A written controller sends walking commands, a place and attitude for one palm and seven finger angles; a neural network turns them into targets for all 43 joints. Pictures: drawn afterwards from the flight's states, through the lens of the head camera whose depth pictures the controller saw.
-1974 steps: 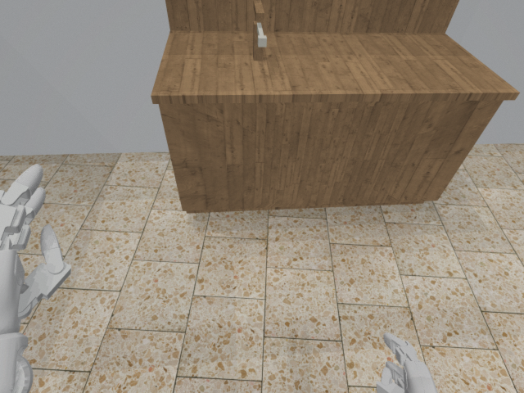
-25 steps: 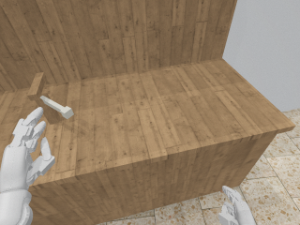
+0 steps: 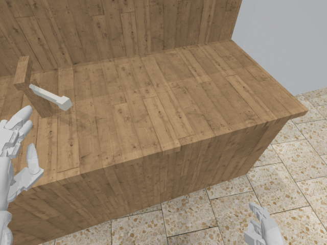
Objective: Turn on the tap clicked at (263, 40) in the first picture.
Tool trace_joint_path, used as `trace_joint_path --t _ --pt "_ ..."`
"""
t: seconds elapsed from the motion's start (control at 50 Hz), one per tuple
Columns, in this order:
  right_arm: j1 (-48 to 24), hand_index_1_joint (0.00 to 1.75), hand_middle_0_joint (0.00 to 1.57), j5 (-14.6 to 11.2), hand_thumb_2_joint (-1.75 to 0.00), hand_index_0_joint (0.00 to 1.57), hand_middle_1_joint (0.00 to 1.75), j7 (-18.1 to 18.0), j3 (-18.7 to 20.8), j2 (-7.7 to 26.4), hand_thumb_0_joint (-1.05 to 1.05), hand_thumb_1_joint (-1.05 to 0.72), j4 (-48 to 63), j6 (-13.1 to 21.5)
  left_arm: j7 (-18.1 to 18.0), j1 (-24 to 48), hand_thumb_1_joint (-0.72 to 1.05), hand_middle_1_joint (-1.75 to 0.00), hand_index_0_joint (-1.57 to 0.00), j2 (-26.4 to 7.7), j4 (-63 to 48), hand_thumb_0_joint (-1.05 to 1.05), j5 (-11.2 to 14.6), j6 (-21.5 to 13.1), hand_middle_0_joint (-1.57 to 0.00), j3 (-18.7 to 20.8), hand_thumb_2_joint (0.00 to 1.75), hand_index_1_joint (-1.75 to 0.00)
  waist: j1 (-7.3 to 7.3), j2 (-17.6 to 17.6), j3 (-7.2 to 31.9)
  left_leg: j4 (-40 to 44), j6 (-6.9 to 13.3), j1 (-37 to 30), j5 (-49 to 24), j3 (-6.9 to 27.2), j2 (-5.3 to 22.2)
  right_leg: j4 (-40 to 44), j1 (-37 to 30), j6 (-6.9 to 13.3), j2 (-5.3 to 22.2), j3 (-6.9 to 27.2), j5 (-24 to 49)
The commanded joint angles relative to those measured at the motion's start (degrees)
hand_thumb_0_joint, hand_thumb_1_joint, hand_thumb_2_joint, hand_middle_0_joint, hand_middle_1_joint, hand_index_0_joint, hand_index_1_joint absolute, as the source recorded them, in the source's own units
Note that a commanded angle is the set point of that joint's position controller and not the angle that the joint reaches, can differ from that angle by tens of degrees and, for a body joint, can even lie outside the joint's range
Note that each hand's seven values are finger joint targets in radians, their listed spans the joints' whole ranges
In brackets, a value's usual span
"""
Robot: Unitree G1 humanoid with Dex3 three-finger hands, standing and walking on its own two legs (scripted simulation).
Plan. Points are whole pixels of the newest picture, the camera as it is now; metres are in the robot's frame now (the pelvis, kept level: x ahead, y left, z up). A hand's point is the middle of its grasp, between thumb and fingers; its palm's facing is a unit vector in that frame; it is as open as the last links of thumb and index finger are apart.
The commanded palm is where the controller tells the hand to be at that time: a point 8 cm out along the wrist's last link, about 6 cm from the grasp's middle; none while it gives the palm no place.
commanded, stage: step back with the hand held close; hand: left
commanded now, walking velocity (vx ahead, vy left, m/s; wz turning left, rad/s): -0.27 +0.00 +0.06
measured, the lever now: (64, 103) +0.46 +0.33 +0.06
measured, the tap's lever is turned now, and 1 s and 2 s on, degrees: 44 44 44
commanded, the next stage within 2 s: stop stepping back and stand still in 0.94 s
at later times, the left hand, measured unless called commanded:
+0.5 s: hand (15, 198) +0.16 +0.25 +0.16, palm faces +0.37 -0.84 -0.38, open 7.4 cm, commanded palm +0.09 +0.30 +0.18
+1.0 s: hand out of the picture +0.07 +0.22 +0.18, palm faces +0.28 -0.88 -0.38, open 7.4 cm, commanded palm +0.02 +0.27 +0.18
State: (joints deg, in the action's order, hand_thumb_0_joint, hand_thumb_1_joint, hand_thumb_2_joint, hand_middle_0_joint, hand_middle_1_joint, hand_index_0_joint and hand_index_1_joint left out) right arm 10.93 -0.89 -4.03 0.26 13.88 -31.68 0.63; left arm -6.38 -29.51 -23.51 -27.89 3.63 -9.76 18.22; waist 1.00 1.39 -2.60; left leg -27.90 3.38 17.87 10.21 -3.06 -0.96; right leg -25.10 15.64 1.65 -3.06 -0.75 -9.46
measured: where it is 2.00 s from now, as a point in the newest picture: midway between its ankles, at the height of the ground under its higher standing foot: outside the picture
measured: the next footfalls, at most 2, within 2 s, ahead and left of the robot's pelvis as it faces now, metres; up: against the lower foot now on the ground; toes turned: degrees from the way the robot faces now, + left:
right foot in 0.82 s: -0.11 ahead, -0.15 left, +0.00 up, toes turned +1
left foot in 1.04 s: -0.10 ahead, +0.09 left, +0.00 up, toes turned +1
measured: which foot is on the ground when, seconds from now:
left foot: down 0.00-0.84, up 0.86-1.00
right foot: down 0.00-0.50, up 0.52-0.80, down 0.82-1.00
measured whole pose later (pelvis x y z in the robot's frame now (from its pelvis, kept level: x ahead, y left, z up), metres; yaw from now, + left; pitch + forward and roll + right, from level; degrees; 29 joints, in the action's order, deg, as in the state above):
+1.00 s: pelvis -0.15 +0.00 +0.00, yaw -1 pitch +2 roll -1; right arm 10.7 -0.7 -2.8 -1.0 10.1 -35.5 3.1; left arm -6.0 -29.3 -24.2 -35.2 3.1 -13.4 20.2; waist -0.8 -3.7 0.0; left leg -52.6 -2.4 28.3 25.2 -1.8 -1.2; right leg -26.5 14.7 -1.2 0.4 2.1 -13.4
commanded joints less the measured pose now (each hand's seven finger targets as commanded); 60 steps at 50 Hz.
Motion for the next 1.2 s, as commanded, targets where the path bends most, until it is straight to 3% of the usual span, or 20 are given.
trace_joint_path --t 0.0,0.1,0.2,0.3,0.36,0.44,0.5,0.58,0.68,0.76,0.84,0.88,0.94,0.98,1.0,1.02,1.04,1.06,1.1,1.18 --pt "-6.88 0.3 0.2 0.13 -0.9 0.2 0.3 -0.69 2.34 6.94 0.0 -0.9 9.35 4.84 -2.25 3.46 0.9 -0.3 -0.2 -9.21 -13.31 0.0 -0.52 -4.51 -0.2 9.14 0.9 -0.3 0.49 7.81 9.17 11.02 0.66 2.7 12.48 13.59 9.06 -1.03 -4.8 -1.15 4.28 5.24 -1.45" --pt "-5.63 0.3 0.2 0.11 -0.9 0.2 0.3 -0.7 2.46 7.38 0.0 -0.9 8.64 5.94 -2.27 4.96 0.9 -0.3 -0.2 -6.4 -10.41 0.0 -1.92 -3.99 -0.2 7.32 0.9 -0.3 0.14 6.42 6.86 16.55 2.48 11.07 25.83 17.82 12.45 -8.41 -7.66 -2.23 1.87 3.9 -5.16" --pt "-5.13 0.3 0.2 0.32 -0.9 0.2 0.3 -0.56 2.47 7.11 0.0 -0.9 8.11 6.01 -2.13 8.48 0.9 -0.3 -0.2 -7.36 -11.21 0.0 -2.69 -3.61 -0.2 7.62 0.9 -0.3 -0.21 0.33 6.54 11.54 2.54 10.65 22.71 15.63 11.15 -5.56 -6.33 -1.73 3.05 6.5 -1.21" --pt "-3.84 0.3 0.2 0.6 -0.9 0.2 0.3 0.37 2.71 6.06 0.0 -0.9 7.06 5.36 -2.8 11.1 0.9 -0.3 -0.2 -9.1 -15.4 0.0 -2.04 -4.0 -0.2 7.78 0.9 -0.3 -1.16 -7.06 6.07 -7.5 -0.86 4.05 18.36 9.56 3.9 7.91 6.59 5.1 14.11 19.9 -9.39" --pt "-3.02 0.3 0.2 0.37 -0.9 0.2 0.3 1.16 2.35 4.33 0.0 -0.9 6.69 5.2 -3.44 7.46 0.9 -0.3 -0.2 -8.32 -17.1 0.0 -1.17 -4.42 -0.2 7.16 0.9 -0.3 -2.24 -6.11 11.61 -13.23 -2.49 -1.7 8.38 7.49 2.5 5.24 5.49 7.28 19.13 18.76 8.03" --pt "-5.15 0.3 0.2 0.43 -0.9 0.2 0.3 0.6 2.63 5.6 0.0 -0.9 8.15 4.81 -3.76 2.21 0.9 -0.3 -0.2 -10.19 -20.12 0.0 -1.02 -5.22 -0.2 10.85 0.9 -0.3 -0.97 7.09 12.15 2.95 0.46 2.97 0.66 16.0 10.33 -7.79 2.48 0.14 6.77 7.48 3.56" --pt "-5.44 0.3 0.2 1.49 -0.9 0.2 0.3 0.29 3.24 6.34 0.0 -0.9 8.0 6.62 -3.58 1.23 0.9 -0.3 -0.2 -11.56 -19.42 0.0 -2.11 -5.95 -0.2 14.54 0.9 -0.3 -0.78 16.3 10.47 21.76 5.01 17.8 29.29 26.82 20.14 -30.67 -5.84 -2.47 -1.66 4.25 -14.33" --pt "-3.63 0.3 0.2 1.1 -0.9 0.2 0.3 0.57 3.28 5.1 0.0 -0.9 4.36 8.49 -3.7 4.61 0.9 -0.3 -0.2 -6.83 -15.79 0.0 -0.92 -4.6 -0.2 9.56 0.9 -0.3 -0.48 4.0 10.33 14.51 3.4 -3.18 9.56 18.49 17.93 -28.31 10.1 -2.4 1.05 4.17 -17.04" --pt "-4.03 0.3 0.2 0.95 -0.9 0.2 0.3 0.54 2.03 5.37 0.0 -0.9 2.73 9.02 -3.1 9.01 0.9 -0.3 -0.2 -3.11 -14.62 0.0 -1.02 -2.37 -0.2 3.13 0.9 -0.3 -0.75 10.14 10.85 16.64 0.56 -7.54 12.36 15.74 15.25 -9.37 5.02 -1.78 -0.25 1.92 -16.09" --pt "-4.16 0.3 0.2 1.3 -0.9 0.2 0.3 0.5 2.58 5.05 0.0 -0.9 2.5 8.8 -2.83 11.44 0.9 -0.3 -0.2 -6.31 -17.02 0.0 -1.15 -3.95 -0.2 4.81 0.9 -0.3 -0.27 11.06 14.53 10.93 -3.31 -7.93 9.96 10.52 12.09 6.49 -2.1 0.17 0.91 0.35 -5.81" --pt "-6.63 0.3 0.2 -0.41 -0.9 0.2 0.3 0.22 3.12 3.29 0.0 -0.9 3.83 7.86 -2.27 7.94 0.9 -0.3 -0.2 -11.27 -19.68 0.0 -0.03 -6.44 -0.2 8.5 0.9 -0.3 0.81 -17.68 10.83 -39.53 -6.68 -1.22 18.63 2.02 -2.11 13.48 11.0 11.19 22.42 12.77 14.04" --pt "-7.9 0.3 0.2 -0.58 -0.9 0.2 0.3 0.82 2.28 1.44 0.0 -0.9 5.88 6.95 -1.34 2.23 0.9 -0.3 -0.2 -9.92 -16.75 0.0 -0.32 -5.5 -0.2 9.9 0.9 -0.3 0.05 -14.32 8.98 -45.38 -6.43 11.29 20.34 6.02 -0.23 5.99 2.51 10.76 21.36 8.73 32.74" --pt "-9.86 0.3 0.2 0.06 -0.9 0.2 0.3 0.56 -0.15 1.05 0.0 -0.9 5.81 5.17 -1.11 3.67 0.9 -0.3 -0.2 -9.44 -14.12 0.0 0.04 -5.96 -0.2 10.68 0.9 -0.3 -2.01 -4.24 6.33 -17.91 -5.63 9.71 16.96 3.81 2.03 -2.6 -3.21 4.76 15.63 3.76 40.2" --pt "-8.27 0.3 0.2 -0.31 -0.9 0.2 0.3 -0.44 0.74 2.85 0.0 -0.9 5.54 5.54 -1.47 3.24 0.9 -0.3 -0.2 -8.84 -13.91 0.0 0.71 -6.99 -0.2 10.74 0.9 -0.3 -2.76 0.28 9.44 4.18 -5.36 -0.3 0.98 1.68 1.25 -9.71 -2.96 1.85 11.86 3.43 30.21" --pt "-7.72 0.3 0.2 -0.2 -0.9 0.2 0.3 -0.78 1.79 4.38 0.0 -0.9 5.77 5.94 -1.7 2.23 0.9 -0.3 -0.2 -8.38 -13.86 0.0 0.89 -7.0 -0.2 9.8 0.9 -0.3 -2.39 5.73 8.68 8.01 -3.8 -7.46 -14.45 5.97 7.25 -13.09 2.56 -0.1 8.42 2.25 12.53" --pt "-4.96 0.3 0.2 0.11 -0.9 0.2 0.3 -0.46 2.61 5.86 0.0 -0.9 5.77 6.74 -2.13 2.94 0.9 -0.3 -0.2 -8.41 -16.15 0.0 0.87 -7.01 -0.2 9.72 0.9 -0.3 -1.57 14.49 11.79 6.98 0.8 -14.91 -35.91 20.31 18.5 -21.06 13.71 -2.15 3.28 1.78 -14.2" --pt "-1.66 0.3 0.2 0.07 -0.9 0.2 0.3 0.22 3.14 5.31 0.0 -0.9 4.59 7.93 -2.28 3.94 0.9 -0.3 -0.2 -8.75 -16.58 0.0 0.07 -6.59 -0.2 9.57 0.9 -0.3 -1.57 11.27 14.74 5.03 3.19 -17.31 -38.73 21.97 20.35 -28.11 15.42 -1.55 1.24 6.46 -22.72" --pt "-0.84 0.3 0.2 -1.31 -0.9 0.2 0.3 1.02 4.37 6.88 0.0 -0.9 4.38 8.34 -1.97 4.64 0.9 -0.3 -0.2 -7.66 -16.28 0.0 0.68 -6.18 -0.2 8.92 0.9 -0.3 -2.1 8.22 14.45 6.19 4.18 -17.76 -30.58 18.49 20.34 -31.8 16.37 -1.64 0.95 6.6 -22.37" --pt "-1.73 0.3 0.2 0.48 -0.9 0.2 0.3 1.01 3.84 6.16 0.0 -0.9 5.63 9.7 -2.33 3.46 0.9 -0.3 -0.2 -10.55 -24.49 0.0 0.88 -5.26 -0.2 11.25 0.9 -0.3 -2.14 12.75 18.34 8.13 0.7 -15.49 -15.62 21.44 16.41 -32.95 14.24 -2.31 1.65 6.44 -19.69" --pt "-4.12 0.3 0.2 -0.94 -0.9 0.2 0.3 1.69 2.54 5.13 0.0 -0.9 5.27 10.7 -3.53 0.56 0.9 -0.3 -0.2 -7.49 -24.62 0.0 -0.08 -1.71 -0.2 7.74 0.9 -0.3 -2.71 9.68 8.11 16.85 1.45 -5.0 20.61 18.2 13.48 -21.44 8.75 -2.83 2.47 1.4 -12.24"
